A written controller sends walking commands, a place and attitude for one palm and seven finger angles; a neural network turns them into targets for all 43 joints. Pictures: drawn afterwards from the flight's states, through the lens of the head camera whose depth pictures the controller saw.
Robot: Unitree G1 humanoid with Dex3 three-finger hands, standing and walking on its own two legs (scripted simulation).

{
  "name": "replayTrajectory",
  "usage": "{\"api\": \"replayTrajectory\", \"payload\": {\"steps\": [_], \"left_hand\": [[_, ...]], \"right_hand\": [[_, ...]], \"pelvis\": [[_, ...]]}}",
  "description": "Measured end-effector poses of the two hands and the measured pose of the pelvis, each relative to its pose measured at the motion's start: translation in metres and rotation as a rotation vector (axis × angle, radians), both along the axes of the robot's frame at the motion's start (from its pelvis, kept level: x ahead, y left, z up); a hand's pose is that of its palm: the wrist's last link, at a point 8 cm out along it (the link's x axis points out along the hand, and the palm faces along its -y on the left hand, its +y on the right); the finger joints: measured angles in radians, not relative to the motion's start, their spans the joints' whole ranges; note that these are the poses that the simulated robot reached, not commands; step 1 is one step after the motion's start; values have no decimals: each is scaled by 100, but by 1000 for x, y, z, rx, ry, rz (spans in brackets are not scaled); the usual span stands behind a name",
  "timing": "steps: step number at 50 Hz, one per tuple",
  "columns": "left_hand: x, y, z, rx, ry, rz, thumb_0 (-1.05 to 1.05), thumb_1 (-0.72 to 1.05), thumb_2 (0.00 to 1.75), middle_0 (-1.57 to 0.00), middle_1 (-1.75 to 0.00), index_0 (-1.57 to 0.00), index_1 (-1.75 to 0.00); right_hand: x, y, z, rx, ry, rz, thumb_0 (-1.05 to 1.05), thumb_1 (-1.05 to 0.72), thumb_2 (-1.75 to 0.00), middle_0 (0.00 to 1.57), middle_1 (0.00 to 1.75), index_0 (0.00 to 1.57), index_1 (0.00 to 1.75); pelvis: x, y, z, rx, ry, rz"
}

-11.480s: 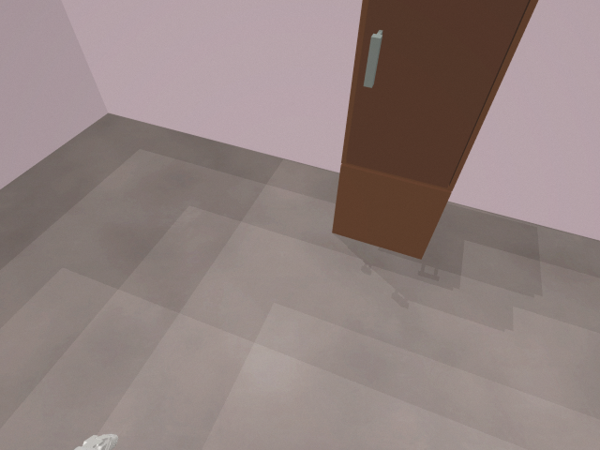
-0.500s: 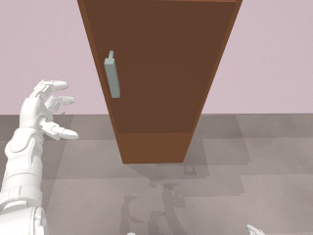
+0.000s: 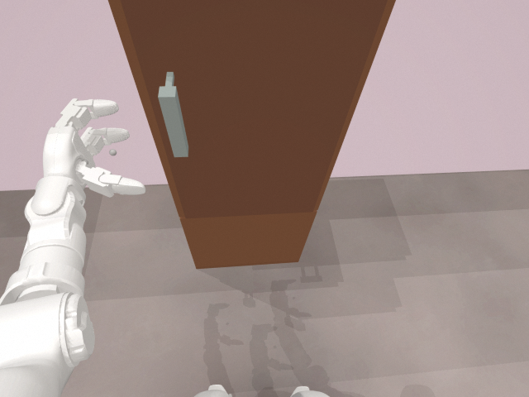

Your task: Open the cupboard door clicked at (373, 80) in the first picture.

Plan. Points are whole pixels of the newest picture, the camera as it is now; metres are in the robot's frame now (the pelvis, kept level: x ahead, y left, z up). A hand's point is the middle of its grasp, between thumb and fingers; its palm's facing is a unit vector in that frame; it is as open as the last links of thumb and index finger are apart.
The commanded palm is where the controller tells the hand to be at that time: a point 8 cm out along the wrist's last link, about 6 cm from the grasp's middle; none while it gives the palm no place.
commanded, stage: move the hooked fingers beside the handle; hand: left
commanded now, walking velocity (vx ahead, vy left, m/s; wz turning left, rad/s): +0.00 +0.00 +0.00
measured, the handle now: (175, 116) +0.55 +0.14 +0.08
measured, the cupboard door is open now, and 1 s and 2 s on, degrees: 0 0 0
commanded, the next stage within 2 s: slide the fingers in behind the handle in 1.16 s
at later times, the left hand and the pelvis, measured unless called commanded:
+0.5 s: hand (132, 123) +0.52 +0.21 +0.09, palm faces +0.08 -1.00 +0.01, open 14.0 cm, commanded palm +0.48 +0.26 +0.09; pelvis +0.01 -0.01 -0.01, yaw -2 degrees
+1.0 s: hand (128, 136) +0.49 +0.21 +0.09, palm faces +0.08 -1.00 +0.01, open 14.0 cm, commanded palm +0.47 +0.25 +0.09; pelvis +0.01 +0.00 -0.01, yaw +0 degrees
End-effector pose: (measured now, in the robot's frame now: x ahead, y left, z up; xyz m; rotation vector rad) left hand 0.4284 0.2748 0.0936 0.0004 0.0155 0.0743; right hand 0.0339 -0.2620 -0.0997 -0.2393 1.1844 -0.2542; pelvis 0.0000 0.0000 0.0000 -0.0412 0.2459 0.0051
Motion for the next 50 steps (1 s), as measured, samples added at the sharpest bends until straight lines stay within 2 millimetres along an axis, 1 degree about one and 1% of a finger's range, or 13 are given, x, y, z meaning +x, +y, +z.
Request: {"api": "replayTrajectory", "payload": {"steps": [11, 19, 23, 26, 31, 35, 39, 45, 50], "left_hand": [[33, -12, -3, -7, 12, 2, -2, -50, 30, -30, -120, -30, -120], [56, -15, -2, -4, 12, 7, -2, -50, 30, -30, -120, -30, -120], [63, -16, -1, -8, 3, 4, -2, -50, 30, -30, -120, -30, -120], [63, -16, -2, -6, 3, -1, -2, -50, 30, -30, -120, -29, -120], [56, -13, -8, -6, 15, 5, -2, -50, 30, -30, -120, -30, -120], [49, -9, -9, -7, 10, 15, -2, -50, 30, -30, -120, -30, -120], [44, -7, -4, -3, -13, 15, -2, -50, 30, -30, -120, -30, -120], [38, -10, -2, -12, -2, -3, -2, -50, 30, -29, -120, -29, -120], [37, -14, -5, -11, 3, 3, -2, -50, 30, -30, -120, -30, -120]], "right_hand": [[-32, -8, -3, -19, 96, -37, 1, -91, -90, 20, 30, 20, 30], [-54, -10, -2, -26, 167, -71, 1, -91, -90, 20, 30, 20, 30], [-62, -9, -1, -19, 199, -86, 1, -91, -90, 20, 30, 20, 30], [-63, -7, 0, -9, 211, -99, 1, -91, -90, 20, 30, 20, 30], [-56, -4, 0, 6, 203, -105, 1, -91, -90, 20, 30, 20, 30], [-43, -4, -1, 9, 177, -89, 1, -91, -90, 20, 30, 20, 30], [-26, -4, -2, 8, 141, -68, 1, -91, -90, 20, 30, 20, 30], [-5, -5, -3, 5, 87, -32, 1, -91, -90, 20, 30, 20, 30], [3, -5, -4, -2, 55, -11, 1, -91, -90, 20, 30, 20, 30]], "pelvis": [[-3, -3, -6, -4, 43, -5], [0, -6, -10, -8, 76, -12], [3, -6, -10, -9, 88, -19], [7, -6, -8, -8, 91, -27], [12, -6, -6, -7, 82, -33], [13, -6, -5, -8, 74, -27], [13, -6, -5, -11, 67, -18], [11, -5, -6, -11, 56, -6], [6, -4, -7, -11, 55, -1]]}}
